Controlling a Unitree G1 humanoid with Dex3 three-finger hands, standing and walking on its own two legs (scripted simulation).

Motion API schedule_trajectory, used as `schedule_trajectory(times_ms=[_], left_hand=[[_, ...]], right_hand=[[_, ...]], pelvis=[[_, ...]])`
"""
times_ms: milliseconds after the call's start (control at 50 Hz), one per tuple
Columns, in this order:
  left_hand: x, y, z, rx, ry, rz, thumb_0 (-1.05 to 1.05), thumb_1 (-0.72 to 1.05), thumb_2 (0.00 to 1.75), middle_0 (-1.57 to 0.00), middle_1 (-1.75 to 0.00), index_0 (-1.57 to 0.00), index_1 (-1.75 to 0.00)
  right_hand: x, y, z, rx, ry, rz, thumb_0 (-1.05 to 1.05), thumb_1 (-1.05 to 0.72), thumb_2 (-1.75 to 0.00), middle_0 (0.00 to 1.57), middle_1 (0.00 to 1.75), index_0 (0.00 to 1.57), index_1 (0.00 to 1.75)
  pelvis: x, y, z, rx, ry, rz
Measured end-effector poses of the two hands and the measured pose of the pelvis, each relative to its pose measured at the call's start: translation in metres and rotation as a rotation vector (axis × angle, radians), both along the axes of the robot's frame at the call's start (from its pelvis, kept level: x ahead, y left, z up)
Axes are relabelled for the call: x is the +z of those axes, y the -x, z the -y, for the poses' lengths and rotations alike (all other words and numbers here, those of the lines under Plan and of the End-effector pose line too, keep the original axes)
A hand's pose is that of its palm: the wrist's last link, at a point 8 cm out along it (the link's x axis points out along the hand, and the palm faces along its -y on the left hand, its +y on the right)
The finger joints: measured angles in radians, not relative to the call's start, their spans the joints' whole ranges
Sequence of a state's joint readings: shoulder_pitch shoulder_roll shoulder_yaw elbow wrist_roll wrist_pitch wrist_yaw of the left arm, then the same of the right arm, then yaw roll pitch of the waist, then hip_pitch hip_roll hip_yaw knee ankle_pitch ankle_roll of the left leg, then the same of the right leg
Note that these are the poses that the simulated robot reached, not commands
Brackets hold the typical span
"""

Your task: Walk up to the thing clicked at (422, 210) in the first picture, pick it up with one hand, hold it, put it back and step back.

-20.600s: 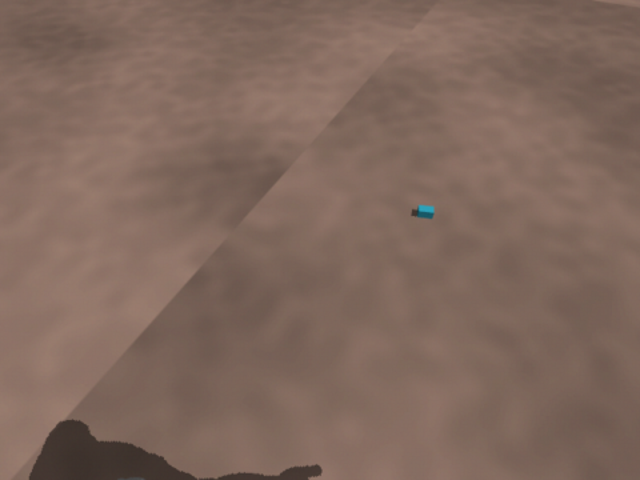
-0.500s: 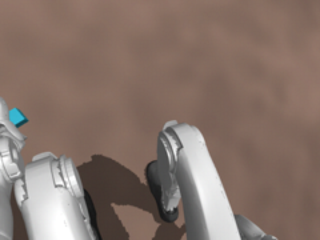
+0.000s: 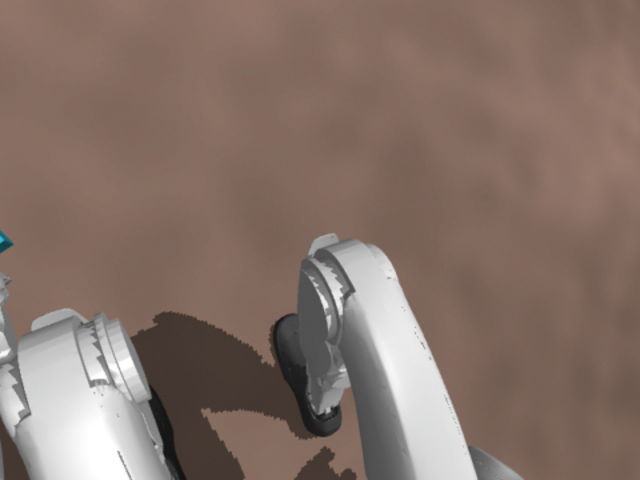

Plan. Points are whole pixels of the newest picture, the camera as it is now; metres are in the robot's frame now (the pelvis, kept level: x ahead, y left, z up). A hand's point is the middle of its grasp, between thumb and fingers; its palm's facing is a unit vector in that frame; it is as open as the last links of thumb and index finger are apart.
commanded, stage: rest palm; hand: left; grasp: from above
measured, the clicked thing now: out of the picture +0.42 +0.31 -0.28
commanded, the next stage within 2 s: close in 0.04 s
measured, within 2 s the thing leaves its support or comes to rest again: neither
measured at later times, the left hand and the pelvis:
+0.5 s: hand out of the picture +0.42 +0.31 -0.24, palm faces -0.32 -0.27 -0.91, open 11.5 cm; pelvis +0.00 +0.00 +0.01, yaw -1 degrees
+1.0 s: hand out of the picture +0.41 +0.31 -0.24, palm faces -0.35 -0.27 -0.90, open 9.2 cm; pelvis -0.01 +0.00 +0.01, yaw -1 degrees
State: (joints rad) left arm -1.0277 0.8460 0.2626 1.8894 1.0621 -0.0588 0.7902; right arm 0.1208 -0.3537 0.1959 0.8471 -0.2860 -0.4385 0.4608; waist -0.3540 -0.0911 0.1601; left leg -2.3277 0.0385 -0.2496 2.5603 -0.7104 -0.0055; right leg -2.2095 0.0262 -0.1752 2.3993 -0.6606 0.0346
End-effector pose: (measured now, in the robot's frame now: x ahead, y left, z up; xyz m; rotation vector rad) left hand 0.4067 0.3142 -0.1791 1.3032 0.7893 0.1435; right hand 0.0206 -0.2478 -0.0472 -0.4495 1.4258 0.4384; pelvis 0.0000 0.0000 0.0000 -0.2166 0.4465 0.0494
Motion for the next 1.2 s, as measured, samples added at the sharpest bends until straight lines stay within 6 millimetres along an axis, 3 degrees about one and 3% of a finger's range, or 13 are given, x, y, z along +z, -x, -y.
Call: schedule_trajectory(times_ms=[180, 380, 620, 900, 1200], left_hand=[[-0.003, -0.001, -0.004, 0.006, -0.019, 0.003, 0.0, -0.38, 0.86, -0.27, -0.79, -0.24, -0.82], [-0.007, -0.007, -0.003, -0.002, -0.023, -0.002, 0.0, -0.19, 0.72, -0.4, -0.69, -0.39, -0.71], [-0.004, -0.017, 0.002, -0.001, -0.024, 0.009, 0.0, -0.04, 0.59, -0.53, -0.58, -0.52, -0.59], [-0.003, -0.007, -0.001, -0.026, -0.02, -0.019, 0.0, 0.14, 0.44, -0.67, -0.45, -0.67, -0.47], [-0.005, -0.005, 0.003, -0.028, -0.026, -0.012, 0.0, 0.27, 0.29, -0.83, -0.31, -0.82, -0.33]], right_hand=[[0.006, -0.013, 0.001, 0.043, 0.01, 0.042, 0.0, -0.89, -0.9, 0.19, 0.29, 0.2, 0.3], [0.011, -0.018, -0.004, 0.073, 0.0, 0.032, 0.0, -0.89, -0.9, 0.19, 0.29, 0.2, 0.3], [0.014, -0.011, -0.007, 0.051, -0.005, 0.024, 0.0, -0.89, -0.9, 0.19, 0.29, 0.2, 0.3], [0.016, 0.0, -0.008, 0.033, 0.011, 0.021, 0.0, -0.89, -0.9, 0.19, 0.29, 0.2, 0.3], [0.029, -0.005, -0.004, 0.064, 0.037, 0.03, 0.0, -0.89, -0.9, 0.19, 0.29, 0.2, 0.3]], pelvis=[[0.001, 0.002, -0.001, -0.002, 0.01, 0.01], [0.004, 0.001, -0.002, -0.001, 0.019, 0.005], [0.007, 0.001, -0.002, -0.007, 0.025, 0.001], [0.009, 0.005, -0.001, -0.013, 0.021, 0.007], [0.013, 0.005, -0.002, -0.008, 0.031, 0.009]])
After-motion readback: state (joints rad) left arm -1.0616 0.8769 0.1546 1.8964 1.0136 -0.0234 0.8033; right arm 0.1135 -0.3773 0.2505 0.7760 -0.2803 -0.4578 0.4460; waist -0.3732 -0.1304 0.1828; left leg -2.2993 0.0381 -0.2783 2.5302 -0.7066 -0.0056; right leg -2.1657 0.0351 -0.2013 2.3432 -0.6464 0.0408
